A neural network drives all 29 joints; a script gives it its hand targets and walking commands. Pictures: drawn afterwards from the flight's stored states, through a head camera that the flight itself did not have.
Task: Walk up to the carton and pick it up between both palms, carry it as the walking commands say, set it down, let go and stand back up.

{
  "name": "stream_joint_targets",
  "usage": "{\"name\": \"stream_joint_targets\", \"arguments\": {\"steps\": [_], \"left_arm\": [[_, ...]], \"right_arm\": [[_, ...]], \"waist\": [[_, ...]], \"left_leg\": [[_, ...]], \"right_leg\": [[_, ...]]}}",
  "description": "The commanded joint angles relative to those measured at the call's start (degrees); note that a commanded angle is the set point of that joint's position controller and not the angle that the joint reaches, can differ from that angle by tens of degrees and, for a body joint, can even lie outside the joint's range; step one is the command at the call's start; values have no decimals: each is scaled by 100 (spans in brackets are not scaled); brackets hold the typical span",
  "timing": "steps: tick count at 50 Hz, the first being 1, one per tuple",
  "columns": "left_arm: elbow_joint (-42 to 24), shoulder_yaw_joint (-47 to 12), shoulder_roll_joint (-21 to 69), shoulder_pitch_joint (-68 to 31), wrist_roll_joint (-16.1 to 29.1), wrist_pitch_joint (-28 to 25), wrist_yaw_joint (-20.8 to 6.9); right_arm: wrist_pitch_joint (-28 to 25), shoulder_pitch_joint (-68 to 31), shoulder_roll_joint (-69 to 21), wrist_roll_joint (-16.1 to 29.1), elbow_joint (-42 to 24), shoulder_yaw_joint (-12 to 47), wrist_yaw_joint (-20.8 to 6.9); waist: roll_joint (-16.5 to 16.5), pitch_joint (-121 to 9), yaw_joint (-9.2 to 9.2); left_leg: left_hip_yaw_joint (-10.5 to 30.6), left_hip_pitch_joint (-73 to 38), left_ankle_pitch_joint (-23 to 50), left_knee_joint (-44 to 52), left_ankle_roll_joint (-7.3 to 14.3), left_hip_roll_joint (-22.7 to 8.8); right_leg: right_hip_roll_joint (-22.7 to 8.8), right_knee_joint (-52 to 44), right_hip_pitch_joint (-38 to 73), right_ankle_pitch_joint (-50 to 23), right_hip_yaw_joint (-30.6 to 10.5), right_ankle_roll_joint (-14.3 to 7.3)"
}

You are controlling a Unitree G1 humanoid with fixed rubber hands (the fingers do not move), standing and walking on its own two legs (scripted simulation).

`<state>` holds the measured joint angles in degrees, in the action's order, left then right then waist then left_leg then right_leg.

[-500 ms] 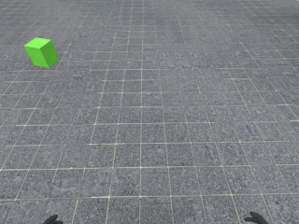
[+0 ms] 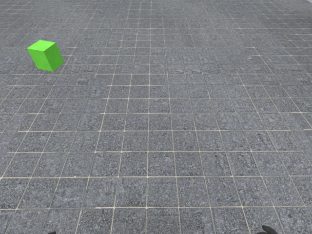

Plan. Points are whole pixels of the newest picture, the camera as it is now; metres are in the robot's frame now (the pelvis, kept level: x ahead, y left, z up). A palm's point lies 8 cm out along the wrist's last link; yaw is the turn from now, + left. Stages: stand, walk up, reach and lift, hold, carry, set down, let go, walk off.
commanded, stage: stand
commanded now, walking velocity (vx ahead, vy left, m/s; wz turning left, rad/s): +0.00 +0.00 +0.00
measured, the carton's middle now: (46, 55) +1.98 +1.25 -0.66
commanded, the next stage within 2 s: walk up in 0.48 s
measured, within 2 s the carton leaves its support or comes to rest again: neither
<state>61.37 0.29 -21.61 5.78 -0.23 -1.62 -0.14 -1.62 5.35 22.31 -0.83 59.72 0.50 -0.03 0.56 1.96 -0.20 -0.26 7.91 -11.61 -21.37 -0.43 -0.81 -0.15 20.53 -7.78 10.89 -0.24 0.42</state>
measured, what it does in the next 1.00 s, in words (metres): lifts its left foot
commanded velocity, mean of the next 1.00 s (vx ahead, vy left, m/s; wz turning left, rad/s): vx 0.17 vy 0.08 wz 0.17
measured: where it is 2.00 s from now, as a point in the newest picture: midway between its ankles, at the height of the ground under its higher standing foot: (95, 200)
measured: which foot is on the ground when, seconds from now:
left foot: down 0.00-0.70, up 0.72-1.00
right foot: down 0.00-1.00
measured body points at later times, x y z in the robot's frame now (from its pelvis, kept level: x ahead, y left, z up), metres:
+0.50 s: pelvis +0.00 +0.00 +0.00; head +0.01 +0.00 +0.45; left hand +0.09 +0.31 -0.12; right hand +0.10 -0.32 -0.12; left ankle +0.00 +0.12 -0.75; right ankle +0.00 -0.12 -0.75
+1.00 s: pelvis +0.05 +0.08 -0.01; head +0.05 +0.08 +0.44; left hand -0.02 +0.39 -0.14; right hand +0.22 -0.16 -0.13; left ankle +0.09 +0.26 -0.71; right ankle +0.00 -0.13 -0.75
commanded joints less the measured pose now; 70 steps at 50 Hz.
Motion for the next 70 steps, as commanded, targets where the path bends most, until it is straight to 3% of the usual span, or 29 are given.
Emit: {"name": "stream_joint_targets", "arguments": {"steps": [1,6,9,13,18,33,34,35,36,39,41,46,48,50,51,52,53,54,55,56,57,58,61,63,65,67,68,69,70], "left_arm": [[-212,184,-1074,-165,-13,-72,55],[-238,181,-1036,-153,-18,-42,35],[-177,181,-1063,-172,-22,-42,41],[-207,194,-1093,-145,2,-36,44],[-166,161,-1036,-166,-4,-31,60],[-151,195,-1054,-98,-2,-37,52],[-65,489,-1138,1388,-149,186,246],[-45,662,-1622,1749,-102,231,359],[-138,614,-1471,1421,-90,208,418],[-360,566,-1037,1020,-116,48,418],[-508,622,-900,828,-94,30,355],[-665,722,-830,379,-135,-12,97],[-667,723,-808,410,-210,-22,-42],[-662,691,-706,399,-259,-30,-59],[-671,598,-474,485,-308,-31,-66],[-861,538,-181,363,-308,-24,-81],[-1338,407,8,-62,-266,-28,-150],[-1488,348,91,-72,-276,-80,-174],[-1394,331,207,-67,-315,-122,-201],[-1239,307,95,85,-236,-197,-216],[-1186,264,192,168,-216,-193,-203],[-1161,244,213,291,-188,-159,-215],[-1345,264,261,-57,-179,-196,-208],[-1408,200,367,-66,-164,-209,-183],[-1384,177,439,-1,-118,-211,-150],[-1093,329,228,708,-89,-228,-40],[-768,487,-25,1595,-101,-225,20],[-549,654,-560,2433,-158,-205,83],[-590,692,-853,2439,-189,-148,93]], "right_arm": [[-47,-213,978,-19,-287,-202,43],[-42,-238,1057,-15,-200,-217,48],[-42,-223,1006,8,-206,-210,53],[-35,-188,1039,6,-167,-217,39],[-22,-213,1000,18,-181,-217,43],[-30,-225,1044,35,-100,-214,58],[243,-139,536,-164,-615,-368,-283],[380,-1169,403,-175,-1257,-344,-490],[423,-1548,335,-193,-1427,-340,-545],[415,-624,175,-208,-1176,-462,-603],[479,-258,176,-127,-1197,-506,-693],[538,44,-119,40,-1337,-420,-726],[447,441,-159,81,-1141,-426,-571],[314,998,90,-9,-874,-557,-449],[232,1426,305,-28,-592,-657,-349],[139,2222,679,-77,-371,-806,-229],[55,2693,1190,-119,-364,-906,-147],[-15,2119,1163,-53,-517,-800,-127],[-80,1787,809,-24,-563,-704,-96],[-113,1477,521,-5,-578,-699,-35],[-135,1430,310,10,-612,-632,-4],[-162,1164,246,-16,-561,-544,-24],[-186,1386,132,-36,-422,-427,-28],[-209,1516,73,-47,-334,-411,-26],[-230,1683,-14,-9,-181,-401,-59],[-252,1659,-38,62,-227,-388,-96],[-263,1595,-288,61,-321,-275,-100],[-289,1406,-445,35,-490,-189,-100],[-221,1468,-444,-21,-627,-157,-95]], "waist": [[-64,-358,39],[134,-285,-59],[-131,-297,-18],[40,-341,-3],[-175,-233,-5],[27,-355,-31],[217,-678,-557],[-1342,152,-974],[-719,557,-773],[-388,207,-319],[-803,-6,-131],[-1763,150,337],[-2033,181,393],[-951,32,578],[298,-47,750],[2277,86,1079],[3454,296,1102],[2939,639,696],[2012,1049,447],[1037,946,389],[751,652,360],[864,350,274],[870,290,334],[547,112,311],[719,-23,272],[-46,-675,-195],[-713,-1243,-603],[-2131,-1626,-896],[-1877,-1518,-722]], "left_leg": [[580,-41,755,401,233,-623],[575,79,686,422,211,-624],[583,-24,570,436,204,-650],[620,1,433,466,210,-618],[618,4,536,473,185,-608],[577,-35,756,451,201,-648],[44,1514,-1333,-1174,-42,4],[424,3985,-1654,-2634,-158,-163],[643,4317,-1286,-3431,-186,-468],[380,3612,-809,-4062,-245,-471],[348,3018,-511,-3825,-220,-550],[-28,1346,-329,-2555,-148,-718],[-571,726,-550,-2306,-138,-598],[-887,78,-737,-1839,1,-323],[-937,-508,-1083,-1374,168,-29],[580,-732,-2124,-76,496,-596],[3399,-598,-3488,1226,836,-1879],[4143,57,-3922,1867,869,-2071],[3685,489,-3580,1913,797,-1937],[3045,239,-2495,1447,908,-1634],[2615,174,-1719,1104,933,-1467],[2080,318,-894,824,883,-1200],[1595,328,657,716,1060,-1108],[1265,313,883,685,1056,-969],[966,230,1290,519,885,-717],[729,781,1715,-579,716,-488],[534,1527,1372,-1628,605,-218],[381,2657,-1370,-3144,466,285],[410,3088,-1807,-4140,352,16]], "right_leg": [[-619,-342,112,-713,-526,-173],[-671,-372,165,-713,-532,-201],[-648,-421,69,-604,-528,-184],[-683,-415,189,-667,-555,-188],[-669,-389,61,-713,-553,-189],[-714,-442,244,-1019,-565,-214],[-1727,-5,1312,2028,-1495,-538],[-2935,-1314,1591,3175,-2776,-801],[-2854,-1199,1317,2802,-2331,-788],[-2474,-1014,899,1582,-1256,-594],[-2247,-1068,575,1310,-516,-426],[-1938,-1272,-840,1988,439,-8],[-1915,-1096,-1137,2340,670,-25],[-1665,122,-1296,2219,1079,17],[-1154,1582,-1627,2071,1334,65],[-603,3925,-2548,2852,1307,98],[-295,5553,-3825,3070,745,270],[-580,6089,-4009,2413,121,268],[-853,6061,-4004,1532,23,211],[-1123,5475,-3586,927,-91,192],[-1122,5119,-3372,676,-111,205],[-953,4627,-2824,828,39,263],[-806,3000,-2115,1007,416,435],[-673,1904,-1584,723,584,445],[-464,1186,-1039,204,830,469],[-457,505,687,-578,849,287],[-841,511,1903,-444,393,25],[-2121,-218,2786,283,-1155,-233],[-2971,-772,2519,1553,-2477,-542]]}}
